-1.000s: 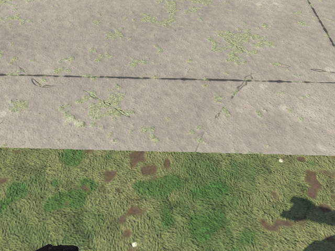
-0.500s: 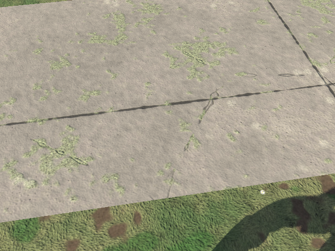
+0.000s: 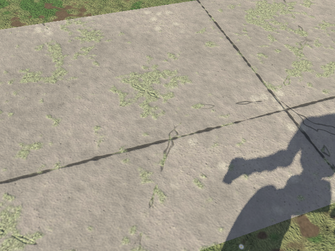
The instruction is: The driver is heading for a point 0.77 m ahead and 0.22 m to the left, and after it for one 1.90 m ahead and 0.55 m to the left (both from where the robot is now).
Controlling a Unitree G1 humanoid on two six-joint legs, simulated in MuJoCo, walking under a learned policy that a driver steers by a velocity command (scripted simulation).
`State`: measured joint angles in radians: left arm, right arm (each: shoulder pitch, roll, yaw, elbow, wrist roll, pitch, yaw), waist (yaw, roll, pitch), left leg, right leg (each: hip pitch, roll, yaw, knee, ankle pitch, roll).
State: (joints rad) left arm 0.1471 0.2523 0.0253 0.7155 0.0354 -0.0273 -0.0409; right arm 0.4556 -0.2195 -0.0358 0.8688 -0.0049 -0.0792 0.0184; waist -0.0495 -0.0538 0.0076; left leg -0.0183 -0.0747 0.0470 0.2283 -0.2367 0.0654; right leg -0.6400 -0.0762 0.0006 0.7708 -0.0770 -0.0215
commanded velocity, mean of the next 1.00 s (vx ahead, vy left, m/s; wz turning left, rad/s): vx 0.50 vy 0.00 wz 0.46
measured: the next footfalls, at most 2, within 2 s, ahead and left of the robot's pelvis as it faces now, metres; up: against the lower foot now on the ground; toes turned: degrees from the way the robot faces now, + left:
right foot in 0.14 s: +0.25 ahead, -0.12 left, +0.00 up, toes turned +1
left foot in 0.68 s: +0.49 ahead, +0.14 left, +0.00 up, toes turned +25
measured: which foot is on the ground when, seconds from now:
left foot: down 0.00-0.16, up 0.18-0.66, down 0.68-1.00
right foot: up 0.00-0.12, down 0.14-0.68, up 0.70-1.00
